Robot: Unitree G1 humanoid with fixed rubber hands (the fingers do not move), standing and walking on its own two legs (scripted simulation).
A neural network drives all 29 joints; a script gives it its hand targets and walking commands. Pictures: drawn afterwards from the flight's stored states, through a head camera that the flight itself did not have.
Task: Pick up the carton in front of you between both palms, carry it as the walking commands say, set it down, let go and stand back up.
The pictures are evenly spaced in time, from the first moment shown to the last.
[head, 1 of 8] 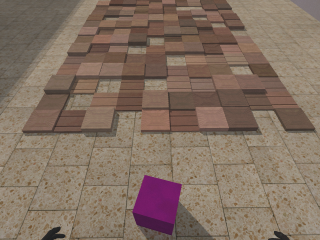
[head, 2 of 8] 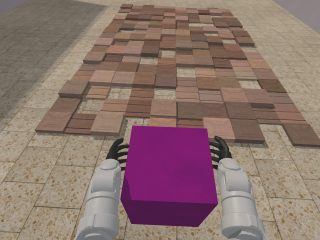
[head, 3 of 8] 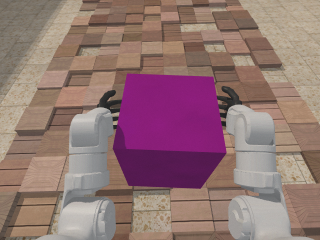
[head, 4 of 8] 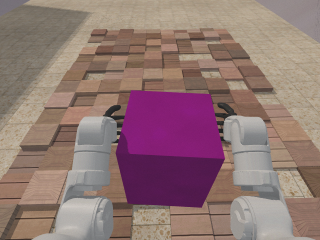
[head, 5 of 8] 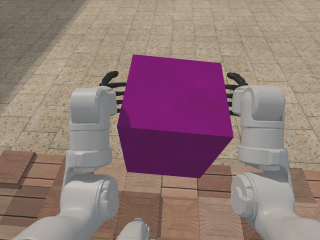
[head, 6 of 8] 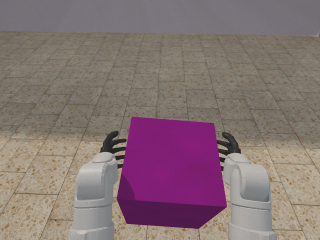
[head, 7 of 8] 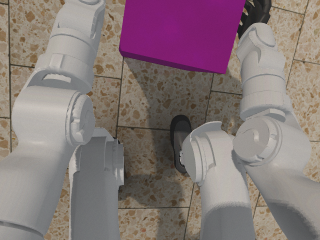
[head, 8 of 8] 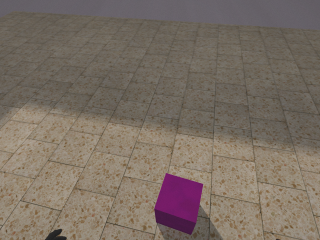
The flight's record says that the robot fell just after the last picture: no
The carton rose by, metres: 0.77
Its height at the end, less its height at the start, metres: +0.00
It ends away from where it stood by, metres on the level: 7.07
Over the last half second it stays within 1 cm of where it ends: yes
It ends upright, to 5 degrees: yes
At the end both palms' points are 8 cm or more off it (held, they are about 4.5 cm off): yes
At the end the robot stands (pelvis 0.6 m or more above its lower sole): yes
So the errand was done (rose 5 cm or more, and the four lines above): yes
